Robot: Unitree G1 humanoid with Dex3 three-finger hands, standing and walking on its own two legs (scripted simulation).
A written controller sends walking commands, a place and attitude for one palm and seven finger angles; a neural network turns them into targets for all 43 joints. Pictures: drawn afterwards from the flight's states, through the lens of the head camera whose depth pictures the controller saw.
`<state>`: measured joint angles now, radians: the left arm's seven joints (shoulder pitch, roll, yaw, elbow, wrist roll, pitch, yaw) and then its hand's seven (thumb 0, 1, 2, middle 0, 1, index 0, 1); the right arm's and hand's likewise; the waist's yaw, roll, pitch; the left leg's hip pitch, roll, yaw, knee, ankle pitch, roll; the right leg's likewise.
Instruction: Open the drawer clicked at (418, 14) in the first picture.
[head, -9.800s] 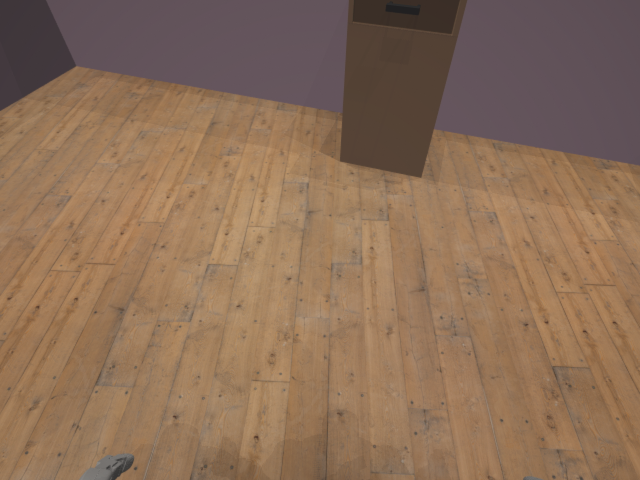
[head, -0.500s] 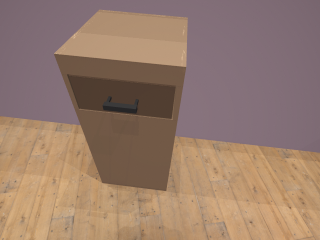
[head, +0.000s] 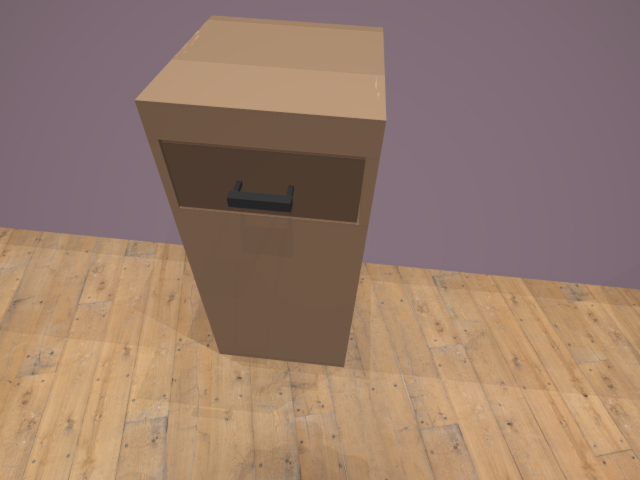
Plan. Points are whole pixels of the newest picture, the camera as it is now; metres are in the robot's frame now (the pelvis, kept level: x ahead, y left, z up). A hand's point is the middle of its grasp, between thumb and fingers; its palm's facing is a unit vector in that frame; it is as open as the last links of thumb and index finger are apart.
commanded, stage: come to a stop and stand still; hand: left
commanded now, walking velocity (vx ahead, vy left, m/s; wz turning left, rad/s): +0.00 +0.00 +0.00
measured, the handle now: (262, 194) +0.61 +0.15 -0.01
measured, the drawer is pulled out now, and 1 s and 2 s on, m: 0.00 0.00 0.00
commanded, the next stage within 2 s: look again from close up in 0.06 s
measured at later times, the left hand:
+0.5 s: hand out of the picture -0.01 +0.13 -0.18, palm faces +0.04 -0.99 -0.14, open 7.4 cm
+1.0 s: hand out of the picture +0.00 +0.14 -0.18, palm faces +0.06 -0.99 -0.15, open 7.4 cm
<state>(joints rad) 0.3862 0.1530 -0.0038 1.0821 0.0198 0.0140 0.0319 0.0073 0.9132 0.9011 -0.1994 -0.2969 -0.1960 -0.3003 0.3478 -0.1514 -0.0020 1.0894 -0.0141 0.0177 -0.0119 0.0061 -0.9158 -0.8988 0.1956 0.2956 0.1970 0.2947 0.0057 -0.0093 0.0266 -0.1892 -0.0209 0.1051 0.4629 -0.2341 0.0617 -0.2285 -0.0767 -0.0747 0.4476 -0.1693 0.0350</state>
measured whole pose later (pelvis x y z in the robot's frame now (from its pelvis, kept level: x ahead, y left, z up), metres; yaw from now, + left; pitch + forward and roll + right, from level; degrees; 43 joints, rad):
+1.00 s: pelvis +0.04 -0.02 +0.00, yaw -1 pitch -1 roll +0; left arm 0.40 0.11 0.02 1.09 0.02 0.00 0.02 0.01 0.91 0.90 -0.20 -0.30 -0.20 -0.30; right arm 0.37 -0.13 -0.01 1.13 -0.02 0.01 -0.02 0.00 -0.91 -0.90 0.19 0.30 0.20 0.29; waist 0.00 0.01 -0.01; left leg -0.19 0.02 0.10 0.53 -0.33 0.03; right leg -0.23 -0.04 -0.07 0.51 -0.27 0.00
